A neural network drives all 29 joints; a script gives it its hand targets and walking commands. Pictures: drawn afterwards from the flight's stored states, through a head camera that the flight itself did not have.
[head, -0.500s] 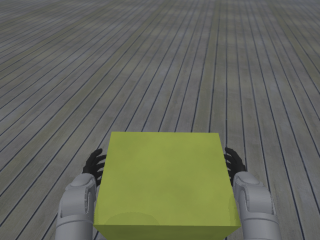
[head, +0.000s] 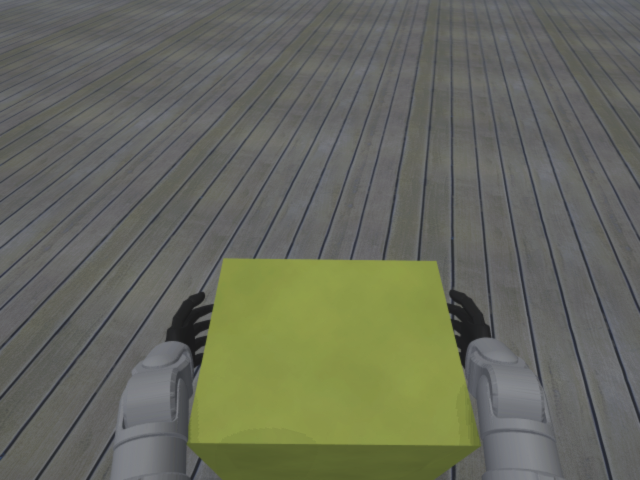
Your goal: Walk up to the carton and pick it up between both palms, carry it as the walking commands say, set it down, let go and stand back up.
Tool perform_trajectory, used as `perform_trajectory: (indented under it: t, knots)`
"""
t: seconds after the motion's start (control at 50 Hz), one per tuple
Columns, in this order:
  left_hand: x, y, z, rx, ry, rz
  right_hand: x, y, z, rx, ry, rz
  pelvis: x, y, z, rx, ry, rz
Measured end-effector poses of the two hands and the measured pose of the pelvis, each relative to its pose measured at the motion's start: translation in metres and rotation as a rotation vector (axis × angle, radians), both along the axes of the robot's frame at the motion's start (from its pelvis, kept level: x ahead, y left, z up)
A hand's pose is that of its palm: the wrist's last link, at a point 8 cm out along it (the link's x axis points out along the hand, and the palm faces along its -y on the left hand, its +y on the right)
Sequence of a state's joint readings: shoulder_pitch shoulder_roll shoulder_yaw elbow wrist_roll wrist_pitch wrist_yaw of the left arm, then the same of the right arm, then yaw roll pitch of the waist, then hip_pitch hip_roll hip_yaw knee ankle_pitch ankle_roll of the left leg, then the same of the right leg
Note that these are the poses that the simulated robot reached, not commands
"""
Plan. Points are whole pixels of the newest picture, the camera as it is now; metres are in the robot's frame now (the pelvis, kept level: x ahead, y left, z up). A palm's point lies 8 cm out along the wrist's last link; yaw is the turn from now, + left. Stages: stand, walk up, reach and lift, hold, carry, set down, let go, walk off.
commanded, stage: hold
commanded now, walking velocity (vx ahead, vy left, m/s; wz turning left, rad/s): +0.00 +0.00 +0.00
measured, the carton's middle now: (327, 379) +0.27 +0.00 -0.03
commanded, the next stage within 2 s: carry in 0.84 s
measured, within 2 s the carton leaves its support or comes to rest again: neither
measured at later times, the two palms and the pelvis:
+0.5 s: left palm (178, 355) +0.27 +0.19 +0.03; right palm (470, 349) +0.27 -0.18 +0.03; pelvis +0.01 +0.00 +0.00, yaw +0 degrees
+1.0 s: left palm (170, 354) +0.27 +0.20 +0.04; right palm (463, 342) +0.28 -0.17 +0.04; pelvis +0.00 +0.02 -0.01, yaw +4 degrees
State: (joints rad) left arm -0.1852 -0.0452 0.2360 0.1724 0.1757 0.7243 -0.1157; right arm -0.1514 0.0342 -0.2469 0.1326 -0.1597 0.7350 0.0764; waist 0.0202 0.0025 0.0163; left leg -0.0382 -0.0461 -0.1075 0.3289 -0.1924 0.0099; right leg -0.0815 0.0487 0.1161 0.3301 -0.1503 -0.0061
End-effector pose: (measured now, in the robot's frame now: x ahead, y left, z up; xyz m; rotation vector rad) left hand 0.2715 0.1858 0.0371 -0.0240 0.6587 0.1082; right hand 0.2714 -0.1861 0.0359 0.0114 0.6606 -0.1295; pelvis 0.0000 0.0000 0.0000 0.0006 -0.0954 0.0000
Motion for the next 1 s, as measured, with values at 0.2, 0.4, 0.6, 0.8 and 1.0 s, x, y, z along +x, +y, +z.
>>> perform_trajectory:
  t: [0.2,0.4,0.6,0.8,1.0]
  knots:
    - [0.001,0.001,-0.002,0.004,0.023,0.008,0.002,0.001,-0.006,0.008,0.023,0.004,0.004,0.000,0.001,0.000,0.001,-0.002]
    - [-0.003,0.003,-0.004,-0.006,0.014,0.017,0.002,0.003,-0.003,-0.005,0.014,0.015,0.008,0.001,0.002,-0.001,0.007,0.001]
    - [-0.003,0.004,-0.007,0.000,0.027,0.007,-0.001,0.004,-0.007,0.000,0.026,0.005,0.005,0.004,0.001,-0.002,0.001,-0.002]
    - [-0.002,0.004,-0.002,-0.002,0.007,0.004,-0.002,0.004,-0.003,0.004,0.006,-0.003,0.007,0.005,0.001,-0.001,0.003,-0.005]
    - [-0.004,0.014,-0.001,-0.024,-0.030,0.047,0.006,0.015,0.004,0.004,-0.033,0.011,-0.005,0.018,-0.013,-0.018,0.102,0.077]
